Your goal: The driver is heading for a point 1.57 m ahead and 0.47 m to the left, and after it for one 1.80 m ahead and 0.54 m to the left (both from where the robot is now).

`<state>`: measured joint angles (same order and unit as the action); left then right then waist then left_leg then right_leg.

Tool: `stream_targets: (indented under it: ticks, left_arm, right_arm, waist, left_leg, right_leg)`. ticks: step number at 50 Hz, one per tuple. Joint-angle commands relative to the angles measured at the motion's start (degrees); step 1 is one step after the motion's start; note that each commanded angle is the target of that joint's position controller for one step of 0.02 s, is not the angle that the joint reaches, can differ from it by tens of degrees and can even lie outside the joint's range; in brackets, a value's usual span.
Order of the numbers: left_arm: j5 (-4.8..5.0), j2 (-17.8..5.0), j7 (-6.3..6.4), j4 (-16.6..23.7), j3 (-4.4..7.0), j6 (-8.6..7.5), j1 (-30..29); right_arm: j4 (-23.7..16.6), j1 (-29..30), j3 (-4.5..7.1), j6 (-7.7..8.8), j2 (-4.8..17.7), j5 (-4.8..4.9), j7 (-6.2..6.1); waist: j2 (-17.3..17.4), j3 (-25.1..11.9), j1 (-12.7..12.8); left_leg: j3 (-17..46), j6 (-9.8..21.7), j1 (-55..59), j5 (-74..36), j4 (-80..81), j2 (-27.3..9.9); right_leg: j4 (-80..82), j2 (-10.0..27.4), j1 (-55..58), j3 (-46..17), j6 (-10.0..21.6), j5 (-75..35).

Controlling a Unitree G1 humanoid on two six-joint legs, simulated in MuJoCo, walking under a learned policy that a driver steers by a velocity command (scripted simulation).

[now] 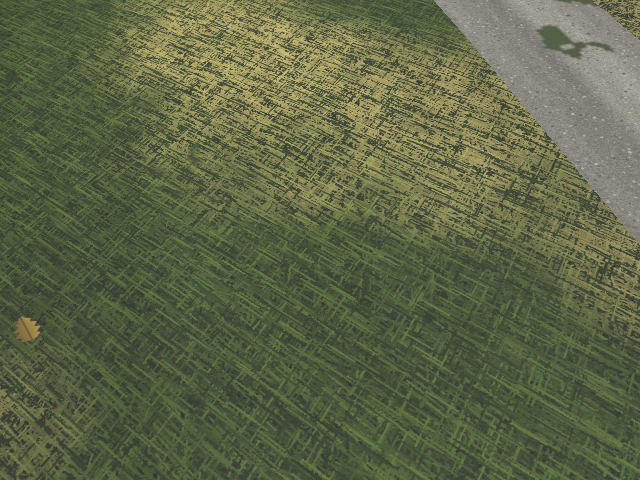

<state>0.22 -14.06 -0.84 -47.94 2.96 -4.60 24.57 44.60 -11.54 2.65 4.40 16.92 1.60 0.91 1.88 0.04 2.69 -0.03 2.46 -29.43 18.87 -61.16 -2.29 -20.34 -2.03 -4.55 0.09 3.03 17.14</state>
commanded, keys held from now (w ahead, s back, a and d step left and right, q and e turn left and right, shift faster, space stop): w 0.90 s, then w+q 0.10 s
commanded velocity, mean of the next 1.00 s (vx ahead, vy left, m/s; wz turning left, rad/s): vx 0.48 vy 0.00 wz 0.01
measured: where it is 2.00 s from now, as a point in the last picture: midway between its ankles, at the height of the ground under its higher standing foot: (312, 258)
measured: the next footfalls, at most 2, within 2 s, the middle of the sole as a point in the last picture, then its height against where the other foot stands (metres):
left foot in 0.26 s outside the picture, level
right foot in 0.82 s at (404, 424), level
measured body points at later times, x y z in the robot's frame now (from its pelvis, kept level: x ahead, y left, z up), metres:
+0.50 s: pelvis +0.26 +0.07 +0.00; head +0.29 +0.08 +0.45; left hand +0.39 +0.35 -0.11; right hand +0.33 -0.21 -0.12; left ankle +0.29 +0.14 -0.74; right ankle +0.30 -0.10 -0.66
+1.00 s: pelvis +0.55 +0.00 +0.00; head +0.58 -0.01 +0.45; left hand +0.66 +0.28 -0.11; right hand +0.63 -0.27 -0.13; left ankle +0.51 +0.16 -0.66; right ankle +0.59 -0.08 -0.74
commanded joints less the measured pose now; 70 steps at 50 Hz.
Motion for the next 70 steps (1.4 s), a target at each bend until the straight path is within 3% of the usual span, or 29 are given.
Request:
stream_targets:
  ticks: [1, 4, 9, 11, 13, 14, 15, 16, 17, 19, 20, 23, 31, 36, 39, 41, 42, 43, 44, 45, 47, 51, 58, 63, 66, 67, 68, 69, 70]
  left_arm:
    - [0.34, -6.3, 0.64, 2.5, 0.94, 0.15, 1.3]
    - [0.25, -9.0, 1.67, 2.4, 1.26, 0.49, 1.3]
    - [1.14, -10.7, 1.73, 0.4, 1.92, 0.24, 2.7]
    - [0.83, -11.8, 1.74, 0.2, 2.36, 0.64, 1.7]
    - [0.18, -11.4, 1.97, 0.5, 2.16, 1.52, 0.8]
    - [-1.16, -8.8, 2.20, 2.0, 1.11, 1.60, 1.8]
    - [-0.04, -0.5, 1.64, 2.3, -0.99, 0.51, 10.2]
    - [1.57, -7.1, 1.19, 1.8, 0.36, -0.64, 5.3]
    - [2.81, -9.9, 0.90, 3.7, 1.22, -1.18, -1.2]
    - [1.27, -9.1, 1.46, 4.5, 1.29, -1.51, -5.6]
    - [0.92, -8.4, 1.45, 4.0, 1.37, -0.96, -4.3]
    - [0.47, -6.3, 1.74, 3.8, 1.01, 0.75, -3.8]
    - [0.06, -4.4, 0.77, 8.8, -0.21, -0.60, -20.9]
    - [0.74, -4.9, -1.13, 12.0, -0.46, -1.36, -28.4]
    - [0.71, -7.1, -1.76, 11.9, 0.27, -1.63, -25.2]
    - [0.38, -11.8, -1.07, 7.6, 2.61, -1.66, -10.1]
    - [-0.91, -17.2, -0.56, 6.2, 3.95, -1.47, -1.1]
    - [-0.07, -16.7, -0.78, 4.9, 3.91, -1.05, 1.6]
    - [0.40, -11.6, -0.64, 5.2, 2.37, -0.89, 0.0]
    - [0.46, -10.4, -0.44, 5.8, 1.81, -0.73, -4.7]
    - [-0.47, -7.5, -0.49, 6.5, 1.03, -0.90, -10.9]
    - [-0.92, -7.6, -0.56, 4.6, 1.38, -2.55, -12.7]
    - [-0.78, -10.1, 0.93, 1.8, 1.93, -2.27, -10.5]
    - [0.46, -11.9, 1.45, -0.7, 2.73, -0.01, -6.7]
    - [0.70, -13.9, 2.24, 0.0, 3.43, 1.54, -8.4]
    - [0.62, -14.2, 2.56, 0.3, 3.51, 2.14, -9.1]
    - [0.53, -13.5, 2.88, 0.8, 3.09, 2.29, -9.3]
    - [-1.10, -8.1, 2.46, 3.2, 1.28, 1.29, -5.1]
    - [-1.05, -5.2, 1.40, 4.6, -0.19, -1.09, -4.7]
  right_arm:
    - [-6.4, 8.8, 0.06, 1.15, 1.4, -0.51, 1.70]
    - [-8.9, 14.9, -1.08, 1.26, -0.7, -0.56, 2.27]
    - [-10.6, 17.5, -0.14, 1.33, 3.1, 0.04, 2.32]
    - [-9.9, 13.7, 0.86, 1.30, 5.2, -0.26, 2.06]
    - [-5.6, -1.5, 2.96, 0.68, 8.5, -0.29, 0.99]
    - [-3.7, -11.4, 3.89, 0.19, 12.3, -0.88, 0.16]
    - [-2.8, -12.5, 3.91, 0.39, 14.9, -1.75, 0.92]
    - [-3.1, -10.2, 2.71, 0.55, 9.4, -1.00, 0.93]
    - [-3.3, -5.9, 2.12, 0.65, 7.3, -0.78, 0.74]
    - [-3.8, -0.1, 1.74, 1.08, 5.8, -1.90, 1.02]
    - [-3.7, 1.2, 1.39, 1.43, 4.4, -2.61, 1.10]
    - [-2.2, 0.7, 1.45, 2.54, 4.4, -1.76, 1.18]
    - [1.5, -7.4, 2.04, 1.45, 8.4, -0.77, -0.50]
    - [4.3, -12.4, 2.10, -0.36, 8.9, -0.56, -0.74]
    - [4.6, -11.5, 2.51, -1.31, 10.1, -0.50, -1.17]
    - [3.8, -9.9, 1.85, -1.76, 9.1, -0.94, -1.41]
    - [1.6, -13.2, 0.19, -0.95, 4.5, -1.77, -1.21]
    - [2.4, -16.9, -1.04, 0.26, 0.7, -1.66, -0.85]
    - [1.7, -11.5, 0.52, 1.19, 7.1, -0.02, -0.47]
    - [0.0, -6.8, 0.94, 1.77, 8.4, 0.86, -0.29]
    - [0.1, -4.6, 1.17, 1.33, 7.2, -0.08, -0.50]
    - [0.8, -7.0, 0.89, -1.49, 3.6, 0.10, -0.88]
    - [-3.3, 4.4, 0.29, -0.92, 1.7, -0.66, 0.41]
    - [-7.8, 10.8, 0.28, -1.00, 1.9, -0.55, 2.13]
    - [-8.7, 6.6, 1.68, -1.44, 4.4, -0.53, 2.75]
    - [-7.4, 0.1, 2.94, -1.63, 6.4, -0.39, 2.60]
    - [-5.1, -9.3, 4.88, -1.88, 9.7, -0.18, 1.80]
    - [-4.2, -14.8, 6.75, -2.37, 16.3, -0.17, 0.51]
    - [-6.0, -13.1, 6.07, -1.75, 16.5, 0.00, 0.70]
  waist:
    - [-6.5, 3.4, 1.0]
    - [-6.1, 5.3, 2.2]
    - [-7.7, 7.1, 0.7]
    - [-8.6, 3.4, -2.2]
    - [-8.2, -6.5, -9.9]
    - [-0.6, -14.5, -12.6]
    - [15.9, -22.7, -6.6]
    - [10.4, -17.4, -8.7]
    - [6.4, -7.9, -7.9]
    - [-0.4, -1.7, -4.1]
    - [1.2, -1.9, -2.2]
    - [2.0, -0.5, -0.7]
    - [-0.3, 3.7, -6.4]
    - [0.4, 4.8, -8.4]
    - [2.6, 1.9, -5.2]
    - [2.1, -8.5, 2.5]
    - [-6.1, -18.6, 3.6]
    - [-16.5, -24.1, 2.5]
    - [-11.7, -18.0, 4.1]
    - [-9.2, -9.9, 2.9]
    - [-5.0, -2.7, -0.5]
    - [-6.4, 0.3, -3.6]
    - [-4.3, 3.7, 0.0]
    - [-3.8, 5.3, 1.6]
    - [-6.4, 0.8, -2.2]
    - [-6.4, -3.0, -6.0]
    - [-4.4, -7.9, -10.8]
    - [7.8, -14.2, -9.6]
    - [11.5, -21.8, -7.0]
  left_leg:
    - [-0.2, -1.3, -18.1, -6.9, 6.2, -3.1]
    - [-2.6, -3.1, -9.7, -15.8, 20.8, -0.9]
    - [-1.1, -0.5, -3.2, -20.1, 30.1, 0.6]
    - [-2.1, 1.7, 2.6, -17.4, 30.6, 2.4]
    - [-3.8, 4.6, 23.1, -16.5, 30.3, 4.4]
    - [9.8, 8.0, 40.9, -13.9, 28.4, -7.1]
    - [41.0, 16.9, 53.5, 5.4, 39.6, -19.8]
    - [45.4, 15.0, 48.9, 14.3, 46.4, -18.3]
    - [35.7, 12.7, 40.5, 11.5, 47.0, -16.9]
    - [23.4, 11.1, 25.5, -3.5, 48.9, -12.5]
    - [19.8, 10.8, 21.7, -7.0, 50.4, -10.6]
    - [14.2, 12.3, 16.6, -10.8, 54.2, -9.5]
    - [5.3, 9.6, 20.6, -16.9, 55.6, -7.0]
    - [6.3, 9.3, 31.1, -20.9, 50.8, -10.9]
    - [6.4, 7.6, 35.4, -34.3, 44.6, -12.1]
    - [2.4, 4.8, 29.3, -44.9, 26.5, -7.5]
    - [-0.5, 1.4, 9.6, -27.9, 5.7, -1.8]
    - [3.5, -0.5, -6.2, 13.5, -7.6, 6.0]
    - [7.7, 0.3, -12.7, 13.6, -12.8, 2.8]
    - [5.6, 0.7, -14.7, 8.1, -12.0, -0.2]
    - [4.7, -0.1, -10.4, -0.1, -6.4, -4.2]
    - [6.0, -2.2, -6.2, -5.9, -2.5, -5.3]
    - [2.4, -2.4, -6.9, -25.2, 19.9, -3.7]
    - [0.0, 0.3, -11.6, -18.9, 26.0, -2.7]
    - [-4.9, 3.4, -2.9, -10.1, 26.0, 2.0]
    - [-6.1, 5.0, 5.7, -9.3, 27.0, 4.5]
    - [-4.2, 7.3, 20.7, -12.0, 30.0, 5.7]
    - [18.7, 14.7, 42.4, -10.3, 30.4, -7.7]
    - [47.8, 23.1, 52.9, -1.7, 41.0, -17.0]
  right_leg:
    - [10.6, 14.1, 11.0, -13.0, 8.9, -20.5]
    - [13.1, 11.7, 3.1, -7.6, 8.1, -19.1]
    - [13.0, 15.6, 4.8, -6.6, 6.6, -22.0]
    - [6.5, 15.9, 8.4, -5.2, 5.0, -38.4]
    - [-12.3, 12.4, 3.7, -2.0, 2.4, -50.3]
    - [-31.1, 9.0, -9.9, -0.7, 0.7, -30.6]
    - [-50.2, -2.3, -28.0, -4.5, -2.3, 14.5]
    - [-56.4, 0.5, -34.3, -9.7, -1.6, 14.7]
    - [-56.4, 3.4, -37.7, -7.4, -1.0, 9.4]
    - [-50.7, 8.3, -32.8, -5.6, -0.8, 0.6]
    - [-49.1, 9.9, -29.2, -6.2, -0.8, -1.6]
    - [-44.4, 11.0, -28.0, -5.2, -2.1, -3.5]
    - [-17.1, 8.7, -31.5, -1.6, -4.2, -24.7]
    - [-9.6, 6.7, -33.9, -1.3, -2.5, -20.2]
    - [-7.3, 4.4, -27.5, 0.0, 0.0, -13.0]
    - [-6.4, 3.5, -4.1, 1.0, 3.9, -15.2]
    - [-9.0, 17.5, 19.8, -17.6, 10.8, -14.5]
    - [-1.7, 25.2, 30.2, -39.0, 16.1, -4.4]
    - [1.2, 23.3, 26.5, -36.7, 13.6, 0.9]
    - [2.8, 21.5, 18.1, -28.5, 11.7, -2.5]
    - [7.1, 17.6, 4.4, -18.0, 10.0, -10.9]
    - [13.1, 15.7, -4.9, -7.4, 9.9, -17.1]
    - [15.2, 13.9, -2.3, 5.0, 6.9, -21.1]
    - [10.2, 18.0, 10.1, 7.2, 5.7, -28.0]
    - [-1.1, 18.2, 12.8, 9.7, 3.6, -52.8]
    - [-10.4, 17.0, 11.1, 10.9, 2.6, -58.2]
    - [-23.9, 14.5, 3.4, 12.0, 0.5, -53.2]
    - [-45.2, 8.3, -19.0, 12.1, -2.9, -21.2]
    - [-58.7, -1.9, -34.7, -0.1, -4.3, 17.0]
Velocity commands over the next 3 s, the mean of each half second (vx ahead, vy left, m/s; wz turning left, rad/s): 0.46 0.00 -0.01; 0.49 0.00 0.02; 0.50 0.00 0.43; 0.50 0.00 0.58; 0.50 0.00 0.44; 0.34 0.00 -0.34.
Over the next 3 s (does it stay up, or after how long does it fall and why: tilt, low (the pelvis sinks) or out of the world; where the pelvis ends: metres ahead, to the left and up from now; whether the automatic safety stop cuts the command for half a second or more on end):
stays up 1.47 0.50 -0.02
